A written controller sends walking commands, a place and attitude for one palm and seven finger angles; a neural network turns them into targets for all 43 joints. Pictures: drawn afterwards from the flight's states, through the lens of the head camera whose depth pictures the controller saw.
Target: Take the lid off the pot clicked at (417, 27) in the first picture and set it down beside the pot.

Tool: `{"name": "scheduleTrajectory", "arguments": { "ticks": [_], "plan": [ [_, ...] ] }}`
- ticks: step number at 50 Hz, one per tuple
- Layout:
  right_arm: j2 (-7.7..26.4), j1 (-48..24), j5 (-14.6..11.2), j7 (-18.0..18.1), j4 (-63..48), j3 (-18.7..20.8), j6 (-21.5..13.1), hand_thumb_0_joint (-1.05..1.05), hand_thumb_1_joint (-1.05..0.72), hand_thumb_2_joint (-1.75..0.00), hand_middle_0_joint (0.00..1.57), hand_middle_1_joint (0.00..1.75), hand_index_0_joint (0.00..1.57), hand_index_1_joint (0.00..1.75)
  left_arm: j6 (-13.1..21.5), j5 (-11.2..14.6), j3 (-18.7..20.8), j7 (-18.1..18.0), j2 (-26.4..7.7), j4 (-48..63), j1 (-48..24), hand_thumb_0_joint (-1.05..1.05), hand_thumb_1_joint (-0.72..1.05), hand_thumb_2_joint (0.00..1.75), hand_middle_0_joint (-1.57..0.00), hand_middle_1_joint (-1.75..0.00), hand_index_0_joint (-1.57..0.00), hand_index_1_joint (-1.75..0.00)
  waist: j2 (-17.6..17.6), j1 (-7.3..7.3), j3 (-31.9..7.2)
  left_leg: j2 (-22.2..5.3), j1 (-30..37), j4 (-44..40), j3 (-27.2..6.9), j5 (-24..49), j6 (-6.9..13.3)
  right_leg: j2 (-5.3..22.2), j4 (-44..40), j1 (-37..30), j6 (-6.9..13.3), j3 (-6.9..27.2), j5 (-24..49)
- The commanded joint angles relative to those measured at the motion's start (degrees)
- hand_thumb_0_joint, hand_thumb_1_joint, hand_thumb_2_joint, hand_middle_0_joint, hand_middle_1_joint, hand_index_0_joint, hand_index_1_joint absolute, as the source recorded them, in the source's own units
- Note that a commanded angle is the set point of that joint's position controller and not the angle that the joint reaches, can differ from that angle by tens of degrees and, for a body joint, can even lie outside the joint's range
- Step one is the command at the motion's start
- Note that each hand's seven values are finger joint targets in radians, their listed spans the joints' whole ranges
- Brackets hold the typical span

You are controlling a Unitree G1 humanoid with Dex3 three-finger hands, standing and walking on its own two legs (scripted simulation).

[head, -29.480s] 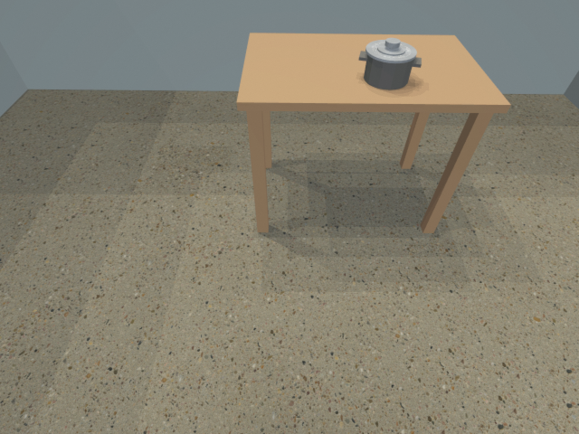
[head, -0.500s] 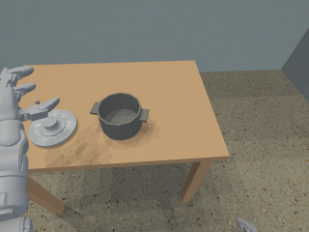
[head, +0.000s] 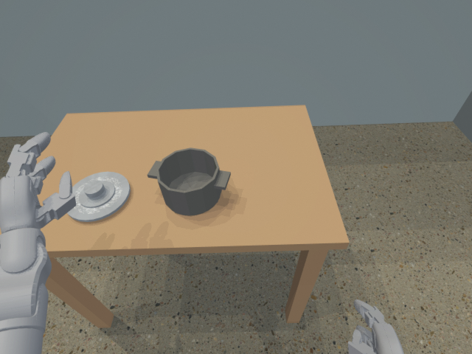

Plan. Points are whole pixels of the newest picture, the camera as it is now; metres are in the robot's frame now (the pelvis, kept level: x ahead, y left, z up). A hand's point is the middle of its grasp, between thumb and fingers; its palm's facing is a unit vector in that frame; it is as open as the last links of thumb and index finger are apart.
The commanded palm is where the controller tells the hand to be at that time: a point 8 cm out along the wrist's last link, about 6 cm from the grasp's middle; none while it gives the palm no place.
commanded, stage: draw the hand back to the body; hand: left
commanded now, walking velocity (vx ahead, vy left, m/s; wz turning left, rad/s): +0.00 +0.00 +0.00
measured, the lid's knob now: (94, 188) +0.48 +0.42 -0.07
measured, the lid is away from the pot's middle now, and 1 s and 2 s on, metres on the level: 0.25 0.25 0.25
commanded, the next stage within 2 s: step back with the hand held close in 0.88 s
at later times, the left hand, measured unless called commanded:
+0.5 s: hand (57, 246) +0.21 +0.26 +0.15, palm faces +0.42 -0.84 -0.34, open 7.4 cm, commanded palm +0.15 +0.29 +0.17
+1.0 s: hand (42, 281) +0.16 +0.25 +0.15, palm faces +0.39 -0.84 -0.38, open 7.4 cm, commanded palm +0.11 +0.29 +0.17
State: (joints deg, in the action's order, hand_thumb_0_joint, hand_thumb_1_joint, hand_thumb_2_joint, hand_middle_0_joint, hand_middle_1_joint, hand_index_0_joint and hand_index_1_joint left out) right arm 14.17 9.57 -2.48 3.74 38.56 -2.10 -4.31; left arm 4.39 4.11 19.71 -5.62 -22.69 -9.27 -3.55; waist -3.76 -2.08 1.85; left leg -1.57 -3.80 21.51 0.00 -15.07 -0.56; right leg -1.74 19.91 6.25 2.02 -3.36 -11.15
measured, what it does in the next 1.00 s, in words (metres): stands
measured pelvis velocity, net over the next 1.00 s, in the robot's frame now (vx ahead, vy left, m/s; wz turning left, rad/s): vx -0.02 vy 0.01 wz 0.00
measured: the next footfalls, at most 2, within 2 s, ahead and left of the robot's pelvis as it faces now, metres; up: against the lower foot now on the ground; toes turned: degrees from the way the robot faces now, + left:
right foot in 1.94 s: -0.08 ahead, -0.10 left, +0.00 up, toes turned -4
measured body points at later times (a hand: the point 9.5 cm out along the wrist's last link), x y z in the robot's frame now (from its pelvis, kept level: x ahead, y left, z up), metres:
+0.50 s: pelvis -0.02 +0.00 +0.00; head -0.03 -0.02 +0.45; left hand +0.18 +0.30 +0.17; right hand +0.17 -0.22 -0.09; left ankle -0.04 +0.13 -0.75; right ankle +0.00 -0.10 -0.75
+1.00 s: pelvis -0.02 +0.01 +0.00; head -0.04 -0.01 +0.45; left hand +0.14 +0.29 +0.17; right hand +0.19 -0.19 -0.08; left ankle -0.04 +0.13 -0.75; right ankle +0.00 -0.10 -0.75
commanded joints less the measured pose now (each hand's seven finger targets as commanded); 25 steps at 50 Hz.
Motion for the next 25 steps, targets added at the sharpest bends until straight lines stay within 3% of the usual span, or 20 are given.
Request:
{"name": "scheduleTrajectory", "arguments": {
  "ticks": [1,4,10,14,22,25],
  "plan": [
    [6.24,-6.17,-0.12,0.77,-8.14,2.06,-3.46,0.00,-0.90,-0.90,0.20,0.30,0.20,0.30,4.23,0.31,6.12,-0.84,-15.75,16.55,-13.47,0.00,0.90,0.90,-0.20,-0.30,-0.20,-0.30,-1.34,0.45,-9.92,0.09,1.30,-1.86,0.53,13.63,2.87,3.35,-2.79,-4.22,-0.34,1.65,13.18],
    [5.87,-6.69,0.19,0.80,-8.36,2.08,-3.94,0.00,-0.90,-0.90,0.20,0.30,0.20,0.30,4.09,0.55,5.72,-0.96,-13.83,18.04,-9.02,0.00,0.90,0.90,-0.20,-0.30,-0.20,-0.30,0.38,0.04,-10.23,0.03,1.77,-1.96,0.72,13.81,2.96,3.27,-2.81,-4.62,-0.44,1.53,13.17],
    [5.53,-7.65,0.51,0.66,-8.81,2.29,-5.04,0.00,-0.90,-0.90,0.20,0.30,0.20,0.30,4.81,0.64,5.91,-1.10,-12.39,25.31,-2.63,0.00,0.90,0.90,-0.20,-0.30,-0.20,-0.30,-0.67,-0.45,-9.53,-0.06,2.26,-2.13,0.59,12.94,2.92,3.43,-3.28,-4.09,-0.35,1.72,11.47],
    [5.27,-8.18,0.70,0.80,-8.98,2.37,-5.24,0.00,-0.90,-0.90,0.20,0.30,0.20,0.30,4.74,0.93,5.40,-0.85,-10.56,26.39,3.09,0.00,0.90,0.90,-0.20,-0.30,-0.20,-0.30,1.03,-0.58,-7.17,-0.25,1.22,-2.45,0.58,11.19,2.92,3.39,-3.83,-3.06,-0.54,1.89,9.24],
    [4.71,-8.60,1.19,0.68,-9.67,2.36,-6.34,0.00,-0.90,-0.90,0.20,0.30,0.20,0.30,5.63,0.36,4.07,-0.85,-8.66,35.44,11.67,0.00,0.90,0.90,-0.20,-0.30,-0.20,-0.30,-1.22,-0.79,-5.94,-0.23,1.00,-2.69,0.00,9.47,2.56,3.30,-4.13,-2.02,-0.34,2.01,6.12],
    [4.69,-8.46,1.43,0.68,-10.07,2.46,-6.49,0.00,-0.90,-0.90,0.20,0.30,0.20,0.30,5.51,0.43,3.89,-0.77,-8.07,37.60,16.12,0.00,0.90,0.90,-0.20,-0.30,-0.20,-0.30,1.26,-0.99,-5.74,-0.44,0.62,-2.29,-0.17,9.77,2.76,3.42,-4.07,-2.02,-0.42,2.07,6.47]
  ]
}}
